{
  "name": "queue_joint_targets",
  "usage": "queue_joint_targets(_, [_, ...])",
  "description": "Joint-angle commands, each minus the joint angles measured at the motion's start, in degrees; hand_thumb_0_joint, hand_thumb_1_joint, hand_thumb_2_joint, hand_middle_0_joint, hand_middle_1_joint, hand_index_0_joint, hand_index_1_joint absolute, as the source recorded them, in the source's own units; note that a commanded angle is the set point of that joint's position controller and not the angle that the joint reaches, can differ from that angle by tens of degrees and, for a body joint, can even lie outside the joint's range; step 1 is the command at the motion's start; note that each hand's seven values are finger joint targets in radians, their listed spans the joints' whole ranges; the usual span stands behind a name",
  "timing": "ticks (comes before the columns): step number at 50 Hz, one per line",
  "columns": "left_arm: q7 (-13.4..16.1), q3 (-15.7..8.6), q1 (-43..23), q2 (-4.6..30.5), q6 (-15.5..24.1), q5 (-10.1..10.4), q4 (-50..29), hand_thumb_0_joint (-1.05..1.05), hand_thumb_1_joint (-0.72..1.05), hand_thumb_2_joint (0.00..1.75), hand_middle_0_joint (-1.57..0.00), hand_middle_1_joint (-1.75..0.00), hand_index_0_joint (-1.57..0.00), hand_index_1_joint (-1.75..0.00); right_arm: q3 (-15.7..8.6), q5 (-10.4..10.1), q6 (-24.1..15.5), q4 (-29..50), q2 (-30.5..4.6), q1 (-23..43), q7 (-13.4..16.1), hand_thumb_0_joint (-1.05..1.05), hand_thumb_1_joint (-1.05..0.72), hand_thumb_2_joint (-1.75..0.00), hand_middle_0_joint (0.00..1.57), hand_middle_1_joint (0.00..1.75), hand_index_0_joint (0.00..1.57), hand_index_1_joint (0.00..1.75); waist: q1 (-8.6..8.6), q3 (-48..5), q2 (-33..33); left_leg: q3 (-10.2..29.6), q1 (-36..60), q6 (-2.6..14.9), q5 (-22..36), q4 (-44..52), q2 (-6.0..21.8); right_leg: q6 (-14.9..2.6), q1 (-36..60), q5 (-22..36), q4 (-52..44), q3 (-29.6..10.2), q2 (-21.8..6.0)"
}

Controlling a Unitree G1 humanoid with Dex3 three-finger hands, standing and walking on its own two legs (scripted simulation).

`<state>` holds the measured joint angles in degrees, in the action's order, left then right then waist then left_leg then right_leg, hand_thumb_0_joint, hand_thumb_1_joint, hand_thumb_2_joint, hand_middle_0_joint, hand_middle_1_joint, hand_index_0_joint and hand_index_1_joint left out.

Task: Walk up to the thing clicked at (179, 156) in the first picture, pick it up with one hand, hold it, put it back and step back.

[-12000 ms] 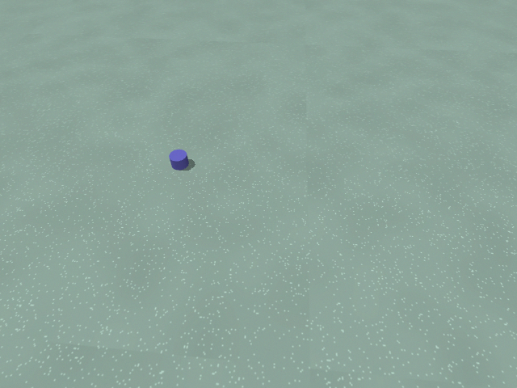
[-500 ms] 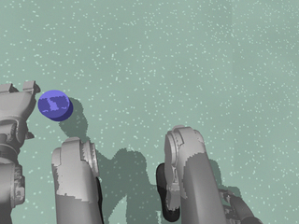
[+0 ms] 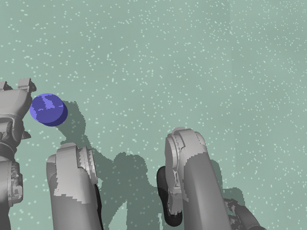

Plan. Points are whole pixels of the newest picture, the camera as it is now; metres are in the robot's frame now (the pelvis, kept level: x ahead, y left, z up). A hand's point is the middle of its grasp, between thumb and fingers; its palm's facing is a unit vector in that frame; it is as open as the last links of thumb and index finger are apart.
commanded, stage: rise first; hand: left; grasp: from above
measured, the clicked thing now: (50, 110) +0.46 +0.26 -0.29
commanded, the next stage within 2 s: approach in 0.86 s
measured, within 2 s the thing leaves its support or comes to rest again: neither
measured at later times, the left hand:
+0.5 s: hand (20, 116) +0.41 +0.30 -0.17, palm faces -0.47 -0.08 -0.88, open 13.9 cm
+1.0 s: hand (22, 116) +0.41 +0.30 -0.17, palm faces -0.45 -0.08 -0.89, open 13.8 cm
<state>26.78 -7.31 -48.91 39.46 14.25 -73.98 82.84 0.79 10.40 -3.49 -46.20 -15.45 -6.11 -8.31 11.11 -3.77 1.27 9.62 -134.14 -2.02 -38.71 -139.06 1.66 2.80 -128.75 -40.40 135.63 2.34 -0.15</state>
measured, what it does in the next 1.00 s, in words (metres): stands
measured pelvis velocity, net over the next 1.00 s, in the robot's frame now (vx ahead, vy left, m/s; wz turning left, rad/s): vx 0.00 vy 0.00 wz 0.00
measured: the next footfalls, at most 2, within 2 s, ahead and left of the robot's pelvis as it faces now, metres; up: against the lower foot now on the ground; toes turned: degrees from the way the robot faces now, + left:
none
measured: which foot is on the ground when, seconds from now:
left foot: down 0.00-1.00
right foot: down 0.00-1.00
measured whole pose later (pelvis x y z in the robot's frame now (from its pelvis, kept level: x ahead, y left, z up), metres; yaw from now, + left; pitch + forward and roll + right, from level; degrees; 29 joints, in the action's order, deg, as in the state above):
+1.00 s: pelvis +0.00 +0.00 +0.00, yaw +0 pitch +33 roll -7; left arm 26.9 -6.9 -48.7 39.0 13.4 -73.5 83.1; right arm 1.2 10.4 -4.9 -46.3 -15.3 -6.6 -9.4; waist 11.5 -3.8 0.9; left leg 9.5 -133.9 -2.0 -38.1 -138.7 1.5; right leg 2.9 -128.6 -39.8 135.3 2.2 -0.1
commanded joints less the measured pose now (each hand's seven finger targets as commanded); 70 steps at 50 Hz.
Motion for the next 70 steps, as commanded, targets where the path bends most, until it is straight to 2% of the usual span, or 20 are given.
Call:
queue_joint_targets(1, [2.6, -1.7, -15.2, 14.4, -0.1, 0.9, -6.9, 0.0, -0.53, 1.01, -0.08, -1.06, -0.09, -1.06, -4.1, -0.4, -0.4, 1.3, -13.7, -10.0, 0.6, 0.0, -0.9, -0.9, 0.2, 0.3, 0.2, 0.3, -0.75, -37.6, -15.6, -7.9, 30.4, 3.24, 8.5, 13.8, -1.8, -4.44, 16.5, 12.4, -14.2, 6.2, 1.9])
queue_joint_targets(5, [2.7, -1.9, -15.6, 14.6, -0.7, 1.1, -7.5, 0.0, -0.54, 1.0, -0.08, -1.06, -0.09, -1.05, -4.4, -0.3, -0.6, 1.1, -13.7, -10.4, 0.4, 0.0, -0.9, -0.9, 0.2, 0.3, 0.2, 0.3, -0.35, -36.6, -14.6, -8.1, 29.9, 3.4, 8.2, 13.5, -1.7, -4.37, 16.3, 12.4, -14.3, 6.0, 1.8])
queue_joint_targets(8, [2.4, -2.2, -13.9, 14.2, -0.9, 1.6, -9.5, 0.0, -0.53, 1.0, -0.09, -1.07, -0.09, -1.06, -4.7, -0.7, -0.6, 1.4, -13.5, -10.2, 0.4, 0.0, -0.91, -0.9, 0.2, 0.3, 0.2, 0.3, -1.55, -38.7, -17.0, -8.1, 31.7, 3.09, 8.9, 14.6, -1.7, -4.5, 17.0, 12.6, -14.2, 6.0, 1.6])
queue_joint_targets(14, [1.3, -0.1, -15.4, 12.0, -1.1, 2.0, -9.1, 0.0, -0.53, 1.0, -0.09, -1.06, -0.1, -1.06, -5.0, -1.0, -0.4, 1.2, -13.4, -11.2, 0.4, 0.0, -0.91, -0.9, 0.2, 0.3, 0.2, 0.3, -0.1, -37.3, -14.8, -8.0, 30.6, 3.32, 8.3, 14.6, -1.7, -4.47, 17.1, 12.5, -15.5, 5.8, 1.7])
queue_joint_targets(19, [1.0, -0.4, -15.7, 12.4, -0.7, 1.8, -8.9, 0.0, -0.52, 0.99, -0.1, -1.06, -0.11, -1.05, -4.8, -1.3, -0.4, 1.5, -13.3, -11.1, 0.5, 0.0, -0.91, -0.9, 0.2, 0.3, 0.2, 0.3, -0.47, -38.0, -14.7, -7.6, 30.9, 3.23, 8.4, 15.2, -1.8, -4.6, 17.1, 12.3, -15.2, 6.1, 1.7])
queue_joint_targets(21, [0.7, 1.3, -16.0, 10.6, -0.7, 1.5, -5.7, 0.0, -0.52, 1.0, -0.1, -1.05, -0.1, -1.05, -4.6, -1.3, -0.7, 1.5, -13.3, -10.9, 0.4, 0.0, -0.91, -0.9, 0.2, 0.3, 0.2, 0.3, 0.88, -34.2, -13.1, -7.5, 29.6, 3.34, 6.6, 15.2, -1.6, -4.6, 15.2, 10.7, -15.4, 6.3, 1.8])
queue_joint_targets(25, [1.5, -0.7, -15.8, 13.7, 0.0, 1.3, -6.0, 0.0, -0.51, 0.99, -0.1, -1.05, -0.11, -1.05, -4.0, -1.2, -1.1, 1.7, -13.5, -10.3, 0.4, 0.0, -0.91, -0.9, 0.2, 0.3, 0.2, 0.3, -0.36, -35.0, -12.9, -7.8, 28.5, 3.47, 6.0, 15.0, -1.8, -4.5, 16.5, 9.8, -16.1, 5.9, 1.8])
queue_joint_targets(33, [3.0, -1.2, -17.9, 14.8, 0.0, 0.3, -5.9, 0.0, -0.51, 0.98, -0.11, -1.04, -0.11, -1.04, -3.6, -0.1, -1.7, 1.3, -14.0, -10.5, 0.0, 0.0, -0.91, -0.9, 0.2, 0.3, 0.2, 0.3, 0.7, -36.0, -15.8, -7.7, 30.4, 3.14, 7.1, 14.3, -1.8, -4.38, 15.7, 11.0, -14.5, 6.5, 1.8])
queue_joint_targets(36, [3.2, -2.3, -16.0, 15.1, -0.2, 1.0, -8.2, 0.0, -0.5, 0.97, -0.11, -1.05, -0.12, -1.03, -4.0, -0.1, -1.7, 1.5, -13.8, -10.1, 0.0, 0.0, -0.91, -0.9, 0.2, 0.3, 0.2, 0.3, -0.82, -38.4, -17.6, -8.1, 31.5, 3.07, 7.7, 14.7, -1.8, -4.38, 16.8, 11.5, -14.7, 6.1, 1.7])
queue_joint_targets(40, [2.5, 0.8, -17.2, 11.6, -0.6, 1.2, -6.3, 0.0, -0.5, 0.96, -0.1, -1.05, -0.12, -1.04, -4.1, -0.1, -1.6, 1.1, -13.6, -10.2, -0.2, 0.0, -0.91, -0.9, 0.2, 0.3, 0.2, 0.3, 1.01, -36.7, -16.6, -7.7, 30.7, 2.98, 6.6, 14.6, -1.8, -4.6, 14.5, 10.8, -14.2, 6.6, 1.9])
queue_joint_targets(42, [2.6, -1.0, -16.7, 14.0, -0.6, 1.5, -7.4, 0.0, -0.51, 0.98, -0.1, -1.04, -0.11, -1.04, -4.1, -0.1, -1.7, 1.0, -14.1, -11.2, -0.2, 0.0, -0.91, -0.9, 0.2, 0.3, 0.2, 0.3, 0.36, -37.4, -16.1, -7.8, 31.0, 3.12, 7.8, 14.2, -1.9, -4.43, 16.0, 11.8, -14.5, 6.4, 1.7])
queue_joint_targets(50, [2.1, -1.1, -16.5, 13.8, -0.7, 2.0, -7.6, 0.0, -0.53, 0.99, -0.07, -1.07, -0.08, -1.06, -4.0, -0.6, -1.8, 1.2, -13.6, -10.8, -0.5, 0.0, -0.9, -0.89, 0.2, 0.3, 0.2, 0.3, -0.09, -37.6, -15.0, -8.1, 29.5, 3.32, 7.7, 13.8, -1.8, -4.4, 17.4, 12.0, -15.1, 5.9, 1.8])
queue_joint_targets(55, [2.0, 4.7, -22.7, 7.1, -0.1, 2.1, -3.5, 0.0, -0.53, 1.0, -0.07, -1.07, -0.08, -1.06, -3.3, -0.2, -2.5, 0.4, -13.5, -11.7, -0.6, 0.0, -0.9, -0.89, 0.2, 0.3, 0.2, 0.3, 4.69, -32.4, -12.8, -7.2, 26.6, 3.41, 4.3, 13.0, -1.6, -4.33, 14.1, 9.4, -15.9, 6.5, 2.2])
queue_joint_targets(58, [3.5, 5.3, -26.5, 7.4, 0.0, 1.3, -5.8, 0.0, -0.51, 0.98, -0.06, -1.08, -0.09, -1.06, -3.0, 0.0, -3.0, 0.0, -14.1, -12.5, -0.5, 0.0, -0.89, -0.89, 0.2, 0.3, 0.2, 0.3, 4.41, -36.8, -16.5, -6.9, 30.9, 2.82, 7.0, 13.4, -1.6, -4.41, 14.8, 11.7, -15.2, 7.1, 2.1])
queue_joint_targets(60, [4.7, 6.4, -26.5, 5.5, -1.1, 0.6, -0.2, 0.0, -0.5, 0.97, -0.07, -1.09, -0.1, -1.06, -2.5, 0.5, -3.3, 0.2, -14.1, -12.4, -0.8, 0.0, -0.9, -0.89, 0.2, 0.3, 0.2, 0.3, 6.12, -34.3, -15.7, -7.0, 30.1, 2.8, 6.4, 13.1, -1.4, -4.35, 14.1, 11.6, -15.1, 7.5, 2.3])
queue_joint_targets(61, [5.4, 6.0, -27.6, 6.2, -1.7, 0.3, 1.0, 0.0, -0.5, 0.98, -0.06, -1.09, -0.09, -1.06, -2.2, 0.8, -3.4, 0.0, -14.4, -12.6, -0.9, 0.0, -0.89, -0.89, 0.2, 0.3, 0.2, 0.3, 6.32, -33.9, -15.6, -7.0, 29.7, 2.77, 6.1, 13.1, -1.5, -4.38, 13.8, 11.3, -15.0, 7.5, 2.4])
queue_joint_targets(64, [7.9, 1.7, -25.1, 11.1, -3.8, -0.7, 2.3, 0.0, -0.52, 1.0, -0.07, -1.06, -0.09, -1.04, -1.6, 1.2, -3.5, 0.8, -14.9, -12.5, -1.1, 0.0, -0.9, -0.89, 0.2, 0.3, 0.2, 0.3, 3.56, -36.3, -18.6, -7.6, 30.6, 2.69, 8.1, 13.6, -1.6, -4.43, 15.7, 13.0, -14.6, 7.2, 2.2])
queue_joint_targets(65, [8.1, 2.7, -23.3, 9.7, -5.2, -1.3, 6.5, 0.0, -0.52, 0.99, -0.07, -1.06, -0.09, -1.04, -1.1, 1.5, -3.5, 0.9, -14.4, -11.8, -1.6, 0.0, -0.9, -0.89, 0.2, 0.3, 0.2, 0.3, 4.4, -34.4, -18.0, -7.7, 30.1, 2.7, 8.1, 13.3, -1.6, -4.56, 14.9, 13.3, -13.7, 7.4, 2.4])
queue_joint_targets(68, [8.6, 2.1, -25.2, 10.2, -6.9, -0.5, 6.2, 0.0, -0.52, 1.0, -0.08, -1.06, -0.09, -1.05, -0.4, 2.0, -3.9, 2.0, -14.7, -11.2, -2.7, 0.0, -0.9, -0.89, 0.2, 0.3, 0.2, 0.3, 5.07, -34.4, -19.1, -7.7, 29.4, 3.05, 8.6, 12.9, -1.5, -4.5, 15.7, 14.3, -13.2, 7.4, 2.6])
queue_joint_targets(70, [9.1, -1.0, -22.5, 13.9, -7.8, 0.4, 4.7, 0.0, -0.52, 1.01, -0.08, -1.07, -0.09, -1.06, -0.4, 1.7, -3.9, 2.7, -15.1, -10.7, -3.1, 0.0, -0.9, -0.89, 0.2, 0.3, 0.2, 0.3, 2.98, -36.5, -18.0, -8.0, 28.0, 3.54, 8.5, 12.7, -1.6, -4.25, 17.8, 14.1, -13.9, 6.9, 2.8])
